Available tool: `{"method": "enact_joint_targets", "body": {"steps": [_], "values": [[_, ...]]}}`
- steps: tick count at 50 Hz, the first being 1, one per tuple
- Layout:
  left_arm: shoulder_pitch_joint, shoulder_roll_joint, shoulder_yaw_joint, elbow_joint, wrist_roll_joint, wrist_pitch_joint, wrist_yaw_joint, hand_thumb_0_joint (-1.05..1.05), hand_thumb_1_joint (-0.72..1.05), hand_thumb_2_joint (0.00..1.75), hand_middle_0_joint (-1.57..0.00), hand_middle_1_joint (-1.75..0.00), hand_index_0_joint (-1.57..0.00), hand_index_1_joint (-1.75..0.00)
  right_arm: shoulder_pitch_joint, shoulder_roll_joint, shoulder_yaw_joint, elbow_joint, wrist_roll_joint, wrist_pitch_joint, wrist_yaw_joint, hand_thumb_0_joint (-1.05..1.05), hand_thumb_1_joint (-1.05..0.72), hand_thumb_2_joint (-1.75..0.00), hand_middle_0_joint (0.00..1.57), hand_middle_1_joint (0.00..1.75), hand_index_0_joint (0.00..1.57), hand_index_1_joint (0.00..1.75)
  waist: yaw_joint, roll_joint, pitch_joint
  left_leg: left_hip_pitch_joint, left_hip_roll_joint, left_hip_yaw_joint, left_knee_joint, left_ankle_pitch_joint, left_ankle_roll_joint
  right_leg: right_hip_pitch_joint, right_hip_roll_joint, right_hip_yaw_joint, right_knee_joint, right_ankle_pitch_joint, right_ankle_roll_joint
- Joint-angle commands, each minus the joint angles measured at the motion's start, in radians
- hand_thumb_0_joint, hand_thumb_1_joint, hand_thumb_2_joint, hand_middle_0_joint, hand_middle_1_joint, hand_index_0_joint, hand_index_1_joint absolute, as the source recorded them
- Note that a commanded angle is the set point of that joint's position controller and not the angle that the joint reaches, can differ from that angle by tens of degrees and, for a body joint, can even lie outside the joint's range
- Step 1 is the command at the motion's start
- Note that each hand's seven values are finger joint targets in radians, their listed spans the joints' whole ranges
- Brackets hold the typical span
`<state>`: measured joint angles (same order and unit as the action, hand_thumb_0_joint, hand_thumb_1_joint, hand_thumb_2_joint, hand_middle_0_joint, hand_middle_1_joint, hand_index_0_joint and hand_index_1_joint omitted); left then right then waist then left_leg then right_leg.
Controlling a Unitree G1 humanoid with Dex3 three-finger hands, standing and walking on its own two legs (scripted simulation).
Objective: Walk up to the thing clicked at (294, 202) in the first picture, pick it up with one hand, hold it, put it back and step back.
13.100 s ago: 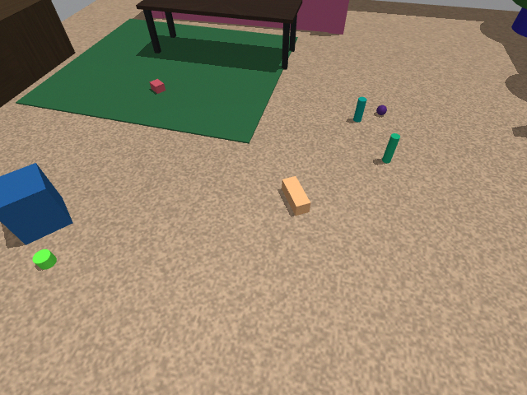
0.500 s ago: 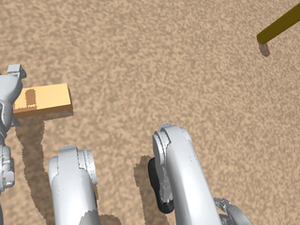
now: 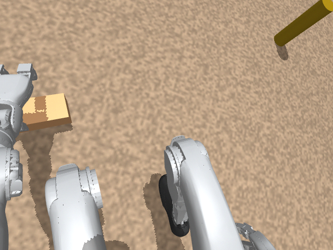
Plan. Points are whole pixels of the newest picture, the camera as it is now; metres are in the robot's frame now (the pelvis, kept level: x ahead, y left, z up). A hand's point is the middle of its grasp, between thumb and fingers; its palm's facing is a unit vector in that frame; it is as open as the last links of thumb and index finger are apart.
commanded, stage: approach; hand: left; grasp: from above
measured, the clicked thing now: (32, 114) +0.50 +0.25 -0.29
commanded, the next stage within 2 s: close in in 0.28 s
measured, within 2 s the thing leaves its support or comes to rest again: neither
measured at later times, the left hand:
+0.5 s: hand (10, 112) +0.47 +0.27 -0.19, palm faces -0.48 -0.07 -0.88, open 13.6 cm
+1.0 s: hand (28, 114) +0.48 +0.25 -0.24, palm faces -0.46 -0.09 -0.88, open 13.8 cm
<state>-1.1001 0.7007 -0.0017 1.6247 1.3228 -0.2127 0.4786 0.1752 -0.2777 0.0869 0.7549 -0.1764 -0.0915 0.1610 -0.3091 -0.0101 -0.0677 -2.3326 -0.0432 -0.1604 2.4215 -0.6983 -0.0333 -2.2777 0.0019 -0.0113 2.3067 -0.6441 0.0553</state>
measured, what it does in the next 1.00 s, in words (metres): stands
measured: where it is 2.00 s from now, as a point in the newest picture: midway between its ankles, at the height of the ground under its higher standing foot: (137, 233)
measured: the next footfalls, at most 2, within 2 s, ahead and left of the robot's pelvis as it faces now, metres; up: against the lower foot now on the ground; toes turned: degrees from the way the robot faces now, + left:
none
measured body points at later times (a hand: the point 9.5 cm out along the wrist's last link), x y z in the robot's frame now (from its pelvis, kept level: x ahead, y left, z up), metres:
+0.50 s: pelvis +0.00 +0.00 -0.01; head +0.25 +0.06 +0.36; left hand +0.49 +0.27 -0.14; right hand +0.02 -0.27 -0.10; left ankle +0.07 +0.13 -0.29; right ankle +0.11 -0.14 -0.29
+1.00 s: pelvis +0.00 +0.00 -0.02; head +0.27 +0.08 +0.33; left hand +0.50 +0.25 -0.19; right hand +0.01 -0.27 -0.09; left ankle +0.07 +0.13 -0.29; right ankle +0.11 -0.14 -0.29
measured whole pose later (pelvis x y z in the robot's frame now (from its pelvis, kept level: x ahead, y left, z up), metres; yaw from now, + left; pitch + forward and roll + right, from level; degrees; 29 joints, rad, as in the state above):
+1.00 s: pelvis +0.00 +0.00 -0.02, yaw -3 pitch +32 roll -11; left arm -1.10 0.85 0.13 1.75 1.36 -0.20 0.60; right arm 0.17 -0.32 0.16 0.71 -0.24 -0.15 0.22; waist -0.39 -0.05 0.07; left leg -2.37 -0.04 -0.21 2.51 -0.72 -0.04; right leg -2.30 0.03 -0.05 2.36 -0.64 0.07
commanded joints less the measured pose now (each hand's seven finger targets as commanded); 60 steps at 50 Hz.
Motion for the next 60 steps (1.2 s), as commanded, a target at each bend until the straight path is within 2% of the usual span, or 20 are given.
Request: {"method": "enact_joint_targets", "body": {"steps": [1, 3, 5, 12, 13, 17, 19, 20, 22, 24, 31, 37, 43, 47, 49, 51, 52, 57, 59, 60], "values": [[-0.361, 0.207, 0.047, -0.035, 0.019, 0.041, 0.074, 0.0, -0.51, 1.02, -0.08, -1.09, -0.09, -1.08, 0.232, -0.282, -0.065, -0.009, -0.009, -0.013, -0.005, 0.0, -0.9, -0.89, 0.2, 0.3, 0.2, 0.3, -0.051, 0.349, -0.578, 0.499, 0.0, 0.116, -0.272, 0.15, 0.049, 0.284, 0.015, -0.154, -0.197, 0.178, -0.089], [-0.348, 0.198, 0.047, -0.034, 0.014, 0.067, 0.077, 0.0, -0.5, 1.05, -0.09, -1.1, -0.1, -1.09, 0.219, -0.277, -0.056, -0.022, -0.014, -0.016, 0.005, 0.0, -0.9, -0.9, 0.2, 0.3, 0.2, 0.3, -0.054, 0.353, -0.614, 0.509, 0.0, 0.12, -0.263, 0.17, 0.054, 0.311, 0.024, -0.158, -0.19, 0.199, -0.09], [-0.349, 0.271, 0.089, -0.085, 0.001, 0.088, 0.085, 0.0, -0.51, 1.07, -0.09, -1.09, -0.09, -1.09, 0.214, -0.29, -0.054, -0.046, 0.0, -0.018, 0.009, 0.0, -0.9, -0.89, 0.2, 0.3, 0.2, 0.3, -0.024, 0.39, -0.663, 0.524, 0.001, 0.121, -0.266, 0.203, 0.053, 0.335, 0.019, -0.151, -0.181, 0.224, -0.091], [-0.189, 0.297, 0.126, -0.137, -0.062, 0.13, 0.042, 0.0, -0.53, 1.06, -0.08, -1.07, -0.08, -1.07, 0.198, -0.279, -0.057, -0.064, 0.024, -0.011, 0.028, 0.0, -0.9, -0.89, 0.2, 0.3, 0.2, 0.3, 0.017, 0.341, -0.672, 0.461, 0.004, 0.137, -0.249, 0.224, 0.064, 0.412, 0.03, -0.137, -0.173, 0.245, -0.084], [-0.187, 0.272, 0.111, -0.128, -0.071, 0.127, 0.024, 0.0, -0.53, 1.06, -0.08, -1.08, -0.08, -1.08, 0.204, -0.275, -0.058, -0.06, 0.024, -0.013, 0.03, 0.0, -0.9, -0.9, 0.2, 0.3, 0.2, 0.3, -0.005, 0.302, -0.628, 0.426, 0.005, 0.135, -0.236, 0.196, 0.07, 0.404, 0.032, -0.137, -0.18, 0.225, -0.08], [-0.247, 0.263, 0.102, -0.255, -0.097, 0.074, -0.027, 0.0, -0.55, 1.1, -0.09, -1.09, -0.08, -1.1, 0.238, -0.279, -0.07, -0.034, 0.023, -0.009, 0.023, 0.0, -0.91, -0.9, 0.2, 0.3, 0.2, 0.3, -0.016, 0.303, -0.657, 0.441, 0.004, 0.131, -0.209, 0.209, 0.063, 0.425, 0.025, -0.136, -0.195, 0.231, -0.084], [-0.279, 0.286, 0.129, -0.311, -0.088, 0.039, -0.039, 0.0, -0.51, 1.15, -0.11, -1.14, -0.1, -1.15, 0.263, -0.292, -0.09, -0.029, 0.017, -0.006, 0.02, 0.0, -0.91, -0.9, 0.2, 0.3, 0.2, 0.3, -0.034, 0.319, -0.68, 0.464, 0.007, 0.118, -0.215, 0.208, 0.055, 0.429, 0.026, -0.146, -0.194, 0.226, -0.085], [-0.286, 0.163, 0.052, -0.28, -0.095, 0.028, -0.055, 0.0, -0.52, 1.07, -0.09, -1.1, -0.09, -1.09, 0.27, -0.281, -0.088, -0.023, 0.016, -0.008, 0.02, 0.0, -0.91, -0.9, 0.2, 0.3, 0.2, 0.3, -0.058, 0.313, -0.619, 0.455, 0.003, 0.12, -0.208, 0.183, 0.051, 0.372, 0.022, -0.151, -0.205, 0.197, -0.092], [-0.291, 0.181, 0.053, -0.264, -0.092, -0.001, -0.058, 0.0, -0.52, 1.08, -0.09, -1.1, -0.09, -1.1, 0.268, -0.29, -0.091, -0.02, 0.011, -0.006, 0.017, 0.0, -0.91, -0.9, 0.2, 0.3, 0.2, 0.3, -0.071, 0.289, -0.588, 0.445, 0.006, 0.11, -0.211, 0.136, 0.051, 0.354, 0.027, -0.164, -0.219, 0.151, -0.09], [-0.261, 0.182, 0.036, -0.256, -0.072, -0.022, -0.058, 0.0, -0.51, 1.11, -0.09, -1.12, -0.09, -1.12, 0.272, -0.293, -0.094, -0.017, 0.017, 0.001, 0.01, 0.0, -0.9, -0.9, 0.2, 0.3, 0.2, 0.3, -0.04, 0.306, -0.614, 0.474, 0.003, 0.106, -0.227, 0.161, 0.046, 0.356, 0.025, -0.167, -0.209, 0.166, -0.091], [-0.281, 0.241, 0.065, -0.164, -0.003, -0.037, 0.032, 0.0, -0.45, 1.12, -0.1, -1.16, -0.12, -1.14, 0.239, -0.295, -0.07, -0.025, 0.0, 0.004, 0.011, 0.0, -0.9, -0.89, 0.2, 0.3, 0.2, 0.3, -0.03, 0.361, -0.607, 0.528, 0.005, 0.095, -0.246, 0.21, 0.04, 0.319, 0.025, -0.182, -0.167, 0.215, -0.09], [-0.296, 0.23, 0.064, -0.007, 0.038, -0.007, 0.107, 0.0, -0.51, 1.03, -0.07, -1.06, -0.07, -1.06, 0.206, -0.294, -0.044, -0.022, -0.032, -0.019, 0.027, 0.0, -0.9, -0.9, 0.2, 0.3, 0.2, 0.3, -0.084, 0.342, -0.522, 0.488, 0.008, 0.101, -0.215, 0.183, 0.05, 0.287, 0.031, -0.18, -0.158, 0.214, -0.082], [-0.301, 0.329, 0.131, 0.027, 0.035, 0.012, 0.158, 0.0, -0.52, 1.03, -0.07, -1.04, -0.07, -1.04, 0.196, -0.331, -0.027, -0.035, -0.052, -0.053, 0.041, 0.0, -0.9, -0.9, 0.2, 0.3, 0.2, 0.3, -0.089, 0.344, -0.504, 0.458, 0.01, 0.094, -0.202, 0.133, 0.055, 0.301, 0.033, -0.185, -0.155, 0.17, -0.076], [-0.294, 0.335, 0.125, 0.031, 0.031, 0.015, 0.156, 0.0, -0.52, 1.0, -0.06, -1.04, -0.07, -1.03, 0.191, -0.338, -0.015, -0.043, -0.064, -0.071, 0.06, 0.0, -0.9, -0.9, 0.2, 0.3, 0.2, 0.3, -0.11, 0.382, -0.499, 0.473, 0.016, 0.088, -0.18, 0.15, 0.052, 0.311, 0.038, -0.195, -0.131, 0.193, -0.074], [-0.29, 0.399, 0.163, -0.028, 0.023, 0.01, 0.162, 0.0, -0.52, 1.02, -0.07, -1.04, -0.07, -1.04, 0.206, -0.345, -0.01, -0.032, -0.07, -0.074, 0.064, 0.0, -0.9, -0.9, 0.2, 0.3, 0.2, 0.3, -0.092, 0.396, -0.575, 0.488, 0.017, 0.087, -0.17, 0.195, 0.051, 0.378, 0.04, -0.193, -0.129, 0.235, -0.074], [-0.248, 0.382, 0.163, 0.001, 0.006, 0.01, 0.166, 0.0, -0.54, 1.0, -0.06, -1.02, -0.06, -1.02, 0.206, -0.344, -0.008, -0.029, -0.072, -0.078, 0.071, 0.0, -0.9, -0.9, 0.2, 0.3, 0.2, 0.3, -0.088, 0.407, -0.556, 0.484, 0.02, 0.08, -0.176, 0.199, 0.045, 0.365, 0.041, -0.203, -0.121, 0.235, -0.078], [-0.25, 0.363, 0.152, 0.018, 0.013, 0.009, 0.16, 0.0, -0.54, 1.01, -0.06, -1.02, -0.06, -1.02, 0.213, -0.346, -0.003, -0.032, -0.077, -0.083, 0.076, 0.0, -0.9, -0.9, 0.2, 0.3, 0.2, 0.3, -0.113, 0.388, -0.513, 0.474, 0.021, 0.081, -0.15, 0.2, 0.046, 0.341, 0.041, -0.208, -0.116, 0.238, -0.076], [-0.214, 0.399, 0.173, -0.039, 0.001, -0.006, 0.166, 0.0, -0.54, 1.04, -0.07, -1.02, -0.06, -1.03, 0.225, -0.356, 0.0, -0.016, -0.083, -0.086, 0.088, 0.0, -0.9, -0.9, 0.2, 0.3, 0.2, 0.3, -0.091, 0.433, -0.565, 0.512, 0.026, 0.07, -0.152, 0.252, 0.036, 0.39, 0.046, -0.216, -0.108, 0.281, -0.08], [-0.227, 0.358, 0.141, 0.013, 0.003, -0.009, 0.157, 0.0, -0.53, 1.02, -0.07, -1.02, -0.06, -1.02, 0.22, -0.338, 0.021, -0.013, -0.089, -0.091, 0.102, 0.0, -0.9, -0.9, 0.2, 0.3, 0.2, 0.3, -0.126, 0.385, -0.486, 0.452, 0.026, 0.07, -0.13, 0.227, 0.044, 0.369, 0.049, -0.22, -0.108, 0.271, -0.075], [-0.23, 0.39, 0.157, -0.02, 0.0, -0.014, 0.161, 0.0, -0.54, 1.05, -0.07, -1.02, -0.06, -1.03, 0.224, -0.352, 0.017, -0.008, -0.088, -0.089, 0.1, 0.0, -0.9, -0.9, 0.2, 0.3, 0.2, 0.3, -0.114, 0.387, -0.508, 0.453, 0.027, 0.064, -0.137, 0.227, 0.046, 0.387, 0.051, -0.22, -0.114, 0.272, -0.074]]}}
